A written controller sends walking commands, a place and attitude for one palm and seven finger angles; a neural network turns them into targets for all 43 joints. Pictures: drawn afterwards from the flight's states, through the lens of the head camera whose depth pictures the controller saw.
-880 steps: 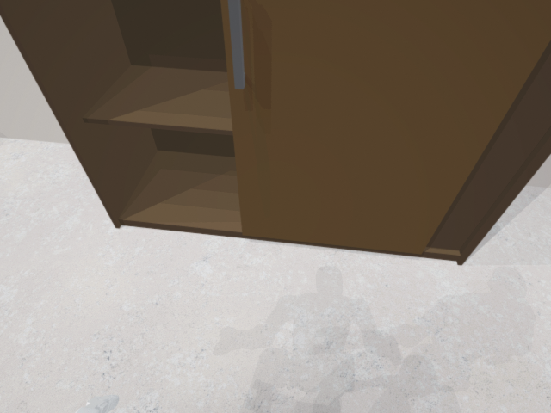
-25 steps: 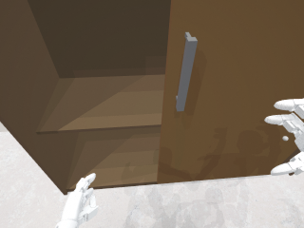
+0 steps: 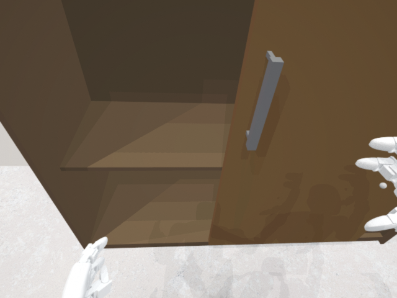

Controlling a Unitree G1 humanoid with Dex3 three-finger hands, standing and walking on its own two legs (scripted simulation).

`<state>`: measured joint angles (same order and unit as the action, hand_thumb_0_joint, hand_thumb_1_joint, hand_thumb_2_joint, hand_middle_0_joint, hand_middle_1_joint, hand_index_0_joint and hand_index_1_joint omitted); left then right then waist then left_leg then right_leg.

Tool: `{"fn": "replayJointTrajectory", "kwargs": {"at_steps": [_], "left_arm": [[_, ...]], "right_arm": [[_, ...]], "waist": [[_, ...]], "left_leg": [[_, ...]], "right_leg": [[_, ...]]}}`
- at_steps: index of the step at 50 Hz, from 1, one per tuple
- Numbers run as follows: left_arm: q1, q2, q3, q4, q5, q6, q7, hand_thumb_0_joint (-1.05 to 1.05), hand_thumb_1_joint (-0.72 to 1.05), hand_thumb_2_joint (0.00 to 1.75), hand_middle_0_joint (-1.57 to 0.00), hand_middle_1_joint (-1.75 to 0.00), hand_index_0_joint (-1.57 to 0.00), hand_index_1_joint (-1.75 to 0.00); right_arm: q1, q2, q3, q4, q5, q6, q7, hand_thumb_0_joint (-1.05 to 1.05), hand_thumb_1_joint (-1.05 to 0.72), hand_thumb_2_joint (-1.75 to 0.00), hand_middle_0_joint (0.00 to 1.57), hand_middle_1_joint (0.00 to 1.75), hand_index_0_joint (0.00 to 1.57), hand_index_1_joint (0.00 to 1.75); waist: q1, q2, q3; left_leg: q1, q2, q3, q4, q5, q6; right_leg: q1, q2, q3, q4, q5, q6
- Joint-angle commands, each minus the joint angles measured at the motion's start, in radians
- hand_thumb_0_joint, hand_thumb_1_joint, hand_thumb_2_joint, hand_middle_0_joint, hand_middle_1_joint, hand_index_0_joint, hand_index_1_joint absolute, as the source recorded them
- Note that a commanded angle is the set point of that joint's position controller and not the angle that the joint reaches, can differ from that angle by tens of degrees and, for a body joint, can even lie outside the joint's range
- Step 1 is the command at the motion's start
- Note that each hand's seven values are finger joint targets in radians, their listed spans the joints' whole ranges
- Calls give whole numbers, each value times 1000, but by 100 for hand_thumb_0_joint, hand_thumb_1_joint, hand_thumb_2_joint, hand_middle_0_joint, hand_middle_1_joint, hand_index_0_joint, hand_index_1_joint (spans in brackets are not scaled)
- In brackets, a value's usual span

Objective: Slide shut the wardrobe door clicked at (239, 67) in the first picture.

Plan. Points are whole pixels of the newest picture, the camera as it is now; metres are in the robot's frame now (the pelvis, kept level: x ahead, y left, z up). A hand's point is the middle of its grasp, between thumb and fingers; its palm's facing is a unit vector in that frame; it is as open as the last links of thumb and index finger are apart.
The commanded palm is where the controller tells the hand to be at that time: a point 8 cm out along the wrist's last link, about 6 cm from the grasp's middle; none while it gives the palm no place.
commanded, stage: raise the hand with hooked fingers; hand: right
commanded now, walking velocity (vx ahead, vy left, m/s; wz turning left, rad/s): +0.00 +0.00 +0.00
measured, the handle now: (259, 105) +0.52 -0.13 +0.15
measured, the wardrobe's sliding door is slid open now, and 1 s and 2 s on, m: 0.59 0.59 0.59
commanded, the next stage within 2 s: move the hooked fingers beside the handle in 0.04 s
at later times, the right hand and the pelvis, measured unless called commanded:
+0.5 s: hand (344, 165) +0.32 -0.25 +0.16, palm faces -0.05 +0.99 -0.11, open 14.0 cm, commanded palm +0.30 -0.30 +0.18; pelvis +0.04 +0.01 +0.00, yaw +1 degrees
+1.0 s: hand (325, 143) +0.37 -0.23 +0.17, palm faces -0.03 +1.00 -0.06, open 14.0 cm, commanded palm +0.35 -0.27 +0.17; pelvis +0.03 +0.00 +0.00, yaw +1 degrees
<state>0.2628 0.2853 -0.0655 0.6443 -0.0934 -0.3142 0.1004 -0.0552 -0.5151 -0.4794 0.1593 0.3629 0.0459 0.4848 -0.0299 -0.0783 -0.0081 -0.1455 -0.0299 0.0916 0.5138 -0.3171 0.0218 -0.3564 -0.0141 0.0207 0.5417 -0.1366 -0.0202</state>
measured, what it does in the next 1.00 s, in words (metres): stands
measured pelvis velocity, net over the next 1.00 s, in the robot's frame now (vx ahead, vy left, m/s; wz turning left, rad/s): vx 0.03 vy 0.00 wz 0.02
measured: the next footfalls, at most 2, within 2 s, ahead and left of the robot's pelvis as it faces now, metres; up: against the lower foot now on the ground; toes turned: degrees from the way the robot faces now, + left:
none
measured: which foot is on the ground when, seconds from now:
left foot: down 0.00-1.00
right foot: down 0.00-1.00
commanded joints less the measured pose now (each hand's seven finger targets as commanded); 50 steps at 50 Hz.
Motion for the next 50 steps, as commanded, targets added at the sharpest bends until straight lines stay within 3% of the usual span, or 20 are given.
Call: {"fn": "replayJointTrajectory", "kwargs": {"at_steps": [1, 5, 6, 7, 8, 10, 14, 15, 19, 23, 26, 28, 30, 34, 35, 37, 38, 43, 47, 50], "left_arm": [[-139, 131, 52, -174, -8, -68, 3, 0, 90, 90, -20, -30, -20, -30], [-143, 126, 50, -157, 3, -73, 3, 0, 90, 90, -20, -30, -20, -30], [-149, 123, 52, -160, 2, -78, 1, 0, 90, 90, -20, -30, -20, -30], [-145, 119, 52, -159, 5, -79, 1, 0, 90, 90, -20, -30, -20, -30], [-148, 116, 52, -157, 5, -80, 2, 0, 90, 90, -20, -30, -20, -30], [-133, 117, 54, -139, 8, -70, 3, 0, 90, 90, -20, -30, -20, -30], [-131, 124, 57, -146, -1, -54, 5, 0, 90, 90, -20, -30, -20, -30], [-128, 120, 57, -149, -3, -50, 3, 0, 90, 90, -20, -30, -20, -30], [-133, 123, 60, -176, -5, -46, 0, 0, 90, 90, -20, -30, -20, -30], [-120, 124, 67, -175, 5, -43, -4, 0, 90, 90, -20, -30, -20, -30], [-123, 117, 64, -170, 8, -32, -9, 0, 90, 90, -20, -30, -20, -30], [-121, 117, 65, -167, 7, -22, -8, 0, 90, 90, -20, -30, -20, -30], [-119, 112, 64, -160, 5, -10, -7, 0, 90, 90, -20, -30, -20, -30], [-125, 116, 65, -178, -1, 3, -3, 0, 90, 90, -20, -30, -20, -30], [-124, 110, 64, -176, 1, 7, -4, 0, 90, 90, -20, -30, -20, -30], [-130, 112, 64, -185, 2, 8, -6, 0, 90, 90, -20, -30, -20, -30], [-128, 114, 65, -181, 5, 10, -3, 0, 90, 90, -20, -30, -20, -30], [-135, 111, 60, -155, 12, 25, 0, 0, 90, 90, -20, -30, -20, -30], [-135, 109, 56, -152, 10, 49, -1, 0, 90, 90, -20, -30, -20, -30], [-125, 110, 57, -144, 9, 62, 2, 0, 90, 90, -20, -30, -20, -30]], "right_arm": [[-257, -238, -33, -163, 35, -39, 38, 0, 50, -30, 30, 120, 30, 120], [-280, -314, -111, -229, 46, -94, 26, 0, 50, -30, 30, 120, 30, 120], [-279, -315, -127, -235, 44, -105, 23, 0, 50, -30, 30, 120, 30, 120], [-280, -321, -141, -246, 44, -114, 17, 0, 50, -30, 30, 120, 30, 120], [-273, -315, -143, -241, 43, -114, 12, 0, 50, -30, 30, 120, 30, 120], [-253, -330, -165, -188, 39, -107, 3, 0, 50, -30, 30, 120, 30, 120], [-261, -289, -115, -81, 29, -63, 26, 0, 50, -30, 30, 120, 30, 120], [-270, -252, -72, -95, 26, -59, 34, 0, 50, -30, 30, 120, 30, 120], [-304, -242, -40, -154, 26, -57, 55, 0, 50, -30, 30, 120, 30, 120], [-262, -298, -131, -212, 43, -89, 37, 0, 50, -30, 30, 120, 30, 120], [-256, -301, -155, -220, 40, -89, 9, 0, 50, -30, 30, 120, 30, 120], [-274, -289, -147, -191, 33, -69, -3, 0, 50, -30, 30, 120, 30, 120], [-307, -239, -88, -168, 25, -50, -8, 0, 50, -30, 30, 120, 30, 120], [-379, -183, 8, -176, 6, -25, -8, 0, 50, -30, 30, 120, 30, 120], [-376, -149, 37, -203, 8, -30, -14, 0, 50, -30, 30, 120, 30, 120], [-389, -151, 36, -237, 4, -37, -26, 0, 50, -30, 30, 120, 30, 120], [-400, -170, 17, -234, 2, -43, -38, 0, 50, -30, 30, 120, 30, 120], [-478, -191, -15, -167, -14, -52, -102, 0, 50, -30, 30, 120, 30, 120], [-542, -156, 40, -93, -49, -28, -132, 0, 50, -30, 30, 120, 30, 120], [-596, -128, 82, -25, -56, -18, -136, 0, 50, -30, 30, 120, 30, 120]], "waist": [[20, 5, -110], [10, 32, -158], [7, -21, -173], [4, -12, -193], [2, -36, -196], [-3, -17, -170], [7, 3, -127], [12, 17, -135], [16, -4, -208], [-1, 35, -286], [-6, 5, -271], [-3, -29, -242], [9, -19, -194], [31, -43, -222], [33, -7, -229], [31, -29, -273], [28, 2, -281], [21, 7, -247], [29, -12, -217], [43, 42, -192]], "left_leg": [[-228, 7, -74, -158, -42, -16], [-195, 18, -95, -153, -12, -19], [-197, 18, -100, -148, 19, -20], [-184, 17, -84, -136, 54, -19], [-185, 16, -82, -128, 92, -19], [-166, 22, -93, -130, 147, -24], [-200, 22, -84, -117, 201, -34], [-187, 25, -86, -114, 236, -37], [-188, 18, -70, -87, 312, -36], [-143, 12, -56, -64, 415, -32], [-133, 10, -45, -57, 451, -29], [-152, 5, -34, -61, 405, -21], [-168, 4, -34, -76, 377, -17], [-202, 1, -28, -75, 312, -15], [-181, 2, -29, -81, 332, -12], [-190, 1, -26, -73, 313, -12], [-189, -2, -21, -72, 302, -11], [-196, 0, -24, -85, 238, -7], [-199, 5, -28, -96, 196, -5], [-202, 6, -35, -117, 163, -4]], "right_leg": [[199, 22, 41, -58, -170, -26], [209, 17, 35, -26, -102, -29], [225, 21, 30, -20, -83, -30], [241, 21, 29, -24, -64, -31], [251, 21, 25, -21, -43, -31], [226, 20, 19, -10, -15, -30], [216, 24, 16, -14, 0, -31], [221, 25, 13, -5, 21, -34], [277, 31, 12, 7, 79, -40], [304, 30, 12, 16, 164, -46], [296, 31, 1, 16, 197, -42], [293, 28, 6, 2, 186, -36], [279, 27, 8, 0, 163, -37], [322, 21, 23, -14, 137, -34], [323, 23, 20, -4, 151, -39], [352, 21, 26, -9, 148, -37], [357, 17, 35, -15, 146, -36], [336, 14, 41, -44, 86, -29], [317, 12, 38, -61, 41, -23], [298, 10, 37, -63, -4, -30]]}}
